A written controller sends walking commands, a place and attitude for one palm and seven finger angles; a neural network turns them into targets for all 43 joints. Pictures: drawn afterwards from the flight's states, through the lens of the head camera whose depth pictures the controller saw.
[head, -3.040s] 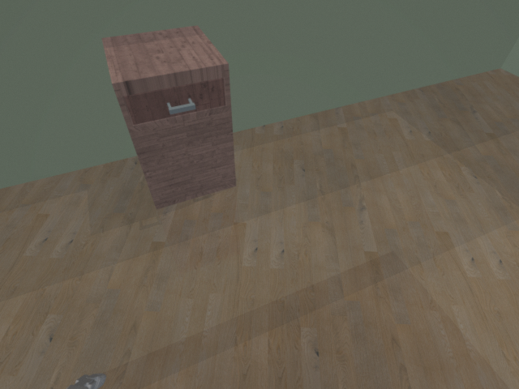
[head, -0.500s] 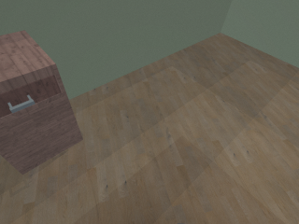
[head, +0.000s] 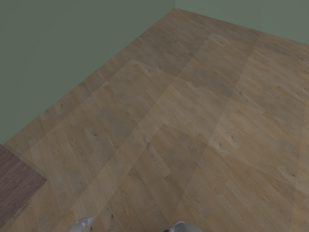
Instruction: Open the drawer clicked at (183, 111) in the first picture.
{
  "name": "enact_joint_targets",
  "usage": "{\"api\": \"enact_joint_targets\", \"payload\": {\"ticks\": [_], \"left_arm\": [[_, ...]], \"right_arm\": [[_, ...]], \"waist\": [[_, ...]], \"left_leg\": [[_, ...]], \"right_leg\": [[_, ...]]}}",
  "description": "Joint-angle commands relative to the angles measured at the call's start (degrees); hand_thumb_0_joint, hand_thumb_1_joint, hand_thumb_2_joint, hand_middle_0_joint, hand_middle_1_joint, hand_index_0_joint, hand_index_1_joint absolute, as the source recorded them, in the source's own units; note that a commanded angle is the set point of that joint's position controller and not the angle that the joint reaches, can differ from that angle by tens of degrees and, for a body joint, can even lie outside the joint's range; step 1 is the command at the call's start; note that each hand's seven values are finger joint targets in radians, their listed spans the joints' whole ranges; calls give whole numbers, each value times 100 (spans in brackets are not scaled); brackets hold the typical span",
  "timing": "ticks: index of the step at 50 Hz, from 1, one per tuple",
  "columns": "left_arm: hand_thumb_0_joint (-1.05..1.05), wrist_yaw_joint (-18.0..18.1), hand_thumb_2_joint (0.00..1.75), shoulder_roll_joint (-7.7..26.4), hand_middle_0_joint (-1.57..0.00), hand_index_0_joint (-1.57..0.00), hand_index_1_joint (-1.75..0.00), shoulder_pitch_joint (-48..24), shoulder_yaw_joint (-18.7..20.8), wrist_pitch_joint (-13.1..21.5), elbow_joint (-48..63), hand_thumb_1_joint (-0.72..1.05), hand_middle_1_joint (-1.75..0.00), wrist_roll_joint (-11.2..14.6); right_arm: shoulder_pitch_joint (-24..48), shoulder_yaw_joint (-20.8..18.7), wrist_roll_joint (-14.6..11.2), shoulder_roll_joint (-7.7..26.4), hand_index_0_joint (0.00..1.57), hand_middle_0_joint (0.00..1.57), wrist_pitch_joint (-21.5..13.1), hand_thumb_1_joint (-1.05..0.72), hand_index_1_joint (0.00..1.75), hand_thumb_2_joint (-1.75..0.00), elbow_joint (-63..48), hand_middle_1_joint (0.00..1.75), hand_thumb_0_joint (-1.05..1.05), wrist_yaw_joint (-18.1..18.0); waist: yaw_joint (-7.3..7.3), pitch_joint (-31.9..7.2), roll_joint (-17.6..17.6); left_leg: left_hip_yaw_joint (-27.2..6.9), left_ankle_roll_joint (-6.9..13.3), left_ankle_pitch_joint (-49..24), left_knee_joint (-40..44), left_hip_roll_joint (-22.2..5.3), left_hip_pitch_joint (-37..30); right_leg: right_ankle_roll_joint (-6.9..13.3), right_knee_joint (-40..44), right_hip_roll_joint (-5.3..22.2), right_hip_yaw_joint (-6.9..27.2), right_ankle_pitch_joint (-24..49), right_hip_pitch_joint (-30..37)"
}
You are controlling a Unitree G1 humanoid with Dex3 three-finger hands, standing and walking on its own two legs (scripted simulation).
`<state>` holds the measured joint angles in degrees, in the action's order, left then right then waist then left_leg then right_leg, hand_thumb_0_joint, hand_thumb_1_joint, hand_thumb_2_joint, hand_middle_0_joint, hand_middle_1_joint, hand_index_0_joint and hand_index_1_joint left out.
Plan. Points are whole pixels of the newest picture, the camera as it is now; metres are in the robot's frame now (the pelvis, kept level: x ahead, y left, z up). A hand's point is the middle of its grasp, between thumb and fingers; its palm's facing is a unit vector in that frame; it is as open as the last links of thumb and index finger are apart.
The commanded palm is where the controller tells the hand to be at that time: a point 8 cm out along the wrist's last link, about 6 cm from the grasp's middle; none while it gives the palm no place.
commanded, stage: turn to face it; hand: left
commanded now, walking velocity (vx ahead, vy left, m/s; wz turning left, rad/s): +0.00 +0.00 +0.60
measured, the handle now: out of the picture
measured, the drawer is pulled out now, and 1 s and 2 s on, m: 0.00 0.00 0.00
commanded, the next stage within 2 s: take the last steps up to it in 1.72 s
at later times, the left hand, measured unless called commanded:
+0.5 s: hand out of the picture +0.05 +0.27 -0.17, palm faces +0.29 -0.94 -0.19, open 7.4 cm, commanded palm none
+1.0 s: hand out of the picture +0.04 +0.24 -0.12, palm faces +0.51 -0.81 -0.28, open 7.4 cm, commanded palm none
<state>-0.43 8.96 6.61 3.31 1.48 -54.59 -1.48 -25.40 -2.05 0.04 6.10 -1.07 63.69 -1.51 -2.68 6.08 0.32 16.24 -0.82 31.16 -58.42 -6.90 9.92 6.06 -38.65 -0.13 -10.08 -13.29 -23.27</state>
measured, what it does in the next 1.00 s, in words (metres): steps on the spot, turning left: left foot, then right foot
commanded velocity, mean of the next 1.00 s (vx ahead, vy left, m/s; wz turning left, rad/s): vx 0.00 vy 0.00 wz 0.60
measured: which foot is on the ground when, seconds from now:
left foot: up 0.00-0.36, down 0.38-0.96, up 0.98-1.00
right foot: down 0.00-0.38, up 0.40-0.94, down 0.96-1.00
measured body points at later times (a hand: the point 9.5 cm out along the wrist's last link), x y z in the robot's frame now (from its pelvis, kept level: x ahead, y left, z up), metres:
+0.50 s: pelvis +0.03 +0.06 +0.01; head +0.06 +0.11 +0.46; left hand +0.04 +0.32 -0.15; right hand +0.13 -0.17 -0.12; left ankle +0.03 +0.14 -0.71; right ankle +0.05 -0.08 -0.65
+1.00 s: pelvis +0.03 +0.00 +0.02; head +0.06 +0.00 +0.47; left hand +0.02 +0.28 -0.10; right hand +0.21 -0.20 -0.14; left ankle +0.03 +0.14 -0.70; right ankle +0.08 -0.10 -0.72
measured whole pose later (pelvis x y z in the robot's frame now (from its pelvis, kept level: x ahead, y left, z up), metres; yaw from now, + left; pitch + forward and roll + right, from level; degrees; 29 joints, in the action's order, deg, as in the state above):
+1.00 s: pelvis +0.03 +0.00 +0.02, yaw +31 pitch +0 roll +0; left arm 1.4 10.9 7.4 3.1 -1.4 -50.0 -0.6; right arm -12.6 -5.8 1.0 14.5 3.4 54.0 0.4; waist -2.5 3.0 -3.2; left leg -7.3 -0.8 17.6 -37.4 4.6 23.8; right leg -1.0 -31.8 1.0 -1.7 -17.9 -14.4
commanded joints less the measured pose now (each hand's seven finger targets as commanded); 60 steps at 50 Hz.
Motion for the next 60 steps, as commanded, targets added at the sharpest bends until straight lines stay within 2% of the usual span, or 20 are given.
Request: {"api": "enact_joint_targets", "payload": {"ticks": [1, 5, 11, 17, 18, 19, 20, 21, 24, 28, 39, 44, 46, 47, 48, 49, 50, 51, 53, 60], "left_arm": [[0, 242, 90, 961, -20, -20, -30, 1034, 71, 100, -73, 90, -30, 86], [0, 269, 90, 599, -20, -20, -30, 258, -53, 87, 17, 90, -30, 54], [0, 259, 90, 828, -20, -20, -30, 345, 108, -95, 155, 90, -30, 9], [0, 238, 90, 1091, -20, -20, -30, 459, 249, -201, 268, 90, -30, 7], [0, 231, 90, 1002, -20, -20, -30, 429, 245, -238, 304, 90, -30, 43], [0, 197, 90, 699, -20, -20, -30, 499, 224, -285, 481, 90, -30, 99], [0, 194, 90, 560, -20, -20, -30, 88, 144, -310, 758, 90, -30, 74], [0, 180, 90, 676, -20, -20, -30, -23, 166, -327, 808, 90, -30, 33], [0, 128, 90, 737, -20, -20, -30, 56, 249, -304, 576, 90, -30, 22], [0, 113, 90, 804, -20, -20, -30, 369, 266, -327, 381, 90, -30, 46], [0, 185, 90, 881, -20, -20, -30, -41, 224, -345, 665, 90, -30, 93], [0, 214, 90, 874, -20, -20, -30, 333, 195, -306, 693, 90, -30, 137], [0, 229, 90, 956, -20, -20, -30, 743, 228, -262, 623, 90, -30, 144], [0, 255, 90, 1168, -20, -20, -30, 979, 284, -221, 611, 90, -30, 112], [0, 308, 90, 1779, -20, -20, -30, 993, 383, -156, 691, 90, -30, -3], [0, 313, 90, 1885, -20, -20, -30, 695, 327, -210, 823, 90, -30, 22], [0, 303, 90, 1652, -20, -20, -30, 273, 252, -211, 971, 90, -30, 32], [0, 292, 90, 1424, -20, -20, -30, -7, 233, -149, 1003, 90, -30, 63], [0, 259, 90, 1136, -20, -20, -30, -176, 115, -116, 1025, 90, -30, 78], [0, 248, 90, 1251, -20, -20, -30, 734, 136, -103, 758, 90, -30, 36]], "right_arm": [[5, -38, 12, 313, 20, 20, -6, -90, 30, -90, -485, 30, 0, -18], [-211, -37, 65, 274, 20, 20, 289, -90, 30, -90, -223, 30, 0, 0], [562, -128, 91, 464, 20, 20, 371, -90, 30, -90, -643, 30, 0, 136], [864, -194, 114, 684, 20, 20, 265, -90, 30, -90, -977, 30, 0, 213], [562, -243, 125, 856, 20, 20, 233, -90, 30, -90, -943, 30, 0, 226], [276, -360, 167, 1397, 20, 20, 171, -90, 30, -90, -972, 30, 0, 211], [66, -435, 181, 1808, 20, 20, 164, -90, 30, -90, -975, 30, 0, 152], [137, -431, 184, 1814, 20, 20, 164, -90, 30, -90, -961, 30, 0, 108], [834, -319, 144, 1472, 20, 20, 87, -90, 30, -90, -1170, 30, 0, 18], [939, -336, 90, 1513, 20, 20, 33, -90, 30, -90, -1223, 30, 0, 4], [877, -474, 138, 1709, 20, 20, 178, -90, 30, -90, -1203, 30, 0, 81], [1270, -531, 152, 1797, 20, 20, 263, -90, 30, -90, -1380, 30, 0, 126], [1504, -544, 116, 1772, 20, 20, 287, -90, 30, -90, -1476, 30, 0, 151], [1537, -530, 73, 1584, 20, 20, 306, -90, 30, -90, -1539, 30, 0, 175], [1421, -472, 19, 1147, 20, 20, 316, -90, 30, -90, -1633, 30, 0, 196], [1605, -515, 114, 1359, 20, 20, 318, -90, 30, -90, -1708, 30, 0, 187], [1499, -539, 155, 1432, 20, 20, 356, -90, 30, -90, -1680, 30, 0, 237], [1385, -543, 172, 1402, 20, 20, 426, -90, 30, -90, -1506, 30, 0, 258], [1128, -530, 150, 1372, 20, 20, 457, -90, 30, -90, -1317, 30, 0, 315], [1704, -430, 131, 1311, 20, 20, 509, -90, 30, -90, -1393, 30, 0, 333]], "waist": [[345, -1409, 355], [-116, -462, 287], [165, -318, 790], [230, -522, 600], [67, -673, -98], [-33, -725, -1798], [-222, -589, -2312], [-142, -749, -1405], [102, -877, -1019], [189, -1110, -516], [-33, -915, -852], [140, -952, -956], [350, -1071, -872], [474, -1100, -415], [492, -1060, 1391], [469, -693, 1550], [236, -503, 935], [80, -334, 1282], [-97, -129, 951], [336, -257, 889]], "left_leg": [[-1608, -78, -385, -1907, 3, 1756], [-1550, -168, -823, -818, -48, 1117], [-1159, -232, -785, 130, 13, 1405], [-848, -164, -1236, 2036, 161, 785], [-1115, -108, -1839, 2848, 63, 243], [-2966, 403, -3088, 3737, -1042, -98], [-4175, 1100, -4359, 4239, -1949, -31], [-3920, 1299, -4066, 4179, -2001, -69], [-3048, 795, -4097, 3911, -1101, -217], [-2703, 749, -4224, 3969, -715, -525], [-3676, 1104, -3337, 4018, -640, -419], [-4010, 1003, -3114, 3873, -389, 373], [-3885, 727, -2687, 3626, -92, 869], [-3617, 424, -1943, 3133, 233, 1623], [-2487, -97, -551, 1619, 1044, 2785], [-2090, -169, 94, 378, 1078, 2720], [-2234, -120, -264, -363, 882, 2456], [-2201, -164, -561, -703, 772, 2450], [-1955, -273, -1134, -1157, 637, 2406], [-1607, -457, -1126, -751, 417, 2511]], "right_leg": [[750, 1458, 2130, 1904, 4649, 2084], [258, 2113, 1742, 656, 2795, 251], [230, 2233, 1863, 437, 758, 487], [-84, 1205, 2034, 97, 657, 787], [-320, 482, 1873, -97, 273, 525], [-807, -822, 1098, -372, -1198, -438], [-1023, -2132, 559, 69, -2623, -1121], [-918, -2736, 700, 637, -2197, -1147], [-1001, -3140, 699, 961, -1035, -1348], [-1143, -2933, 621, 996, -537, -1127], [-1187, -1329, 406, 1086, -1167, -613], [-1013, -51, 107, 1022, -1065, 531], [-942, 1064, 87, 928, -352, 1408], [-804, 1931, 522, 1261, -197, 2227], [-263, 2745, 2163, 3023, -865, 2772], [103, 2807, 2910, 3344, -629, 1609], [161, 2755, 2619, 2755, -697, 954], [-71, 2742, 2194, 2404, -531, 773], [-231, 2389, 1731, 1483, 440, 808], [-34, 2164, 1947, 923, 933, 1653]]}}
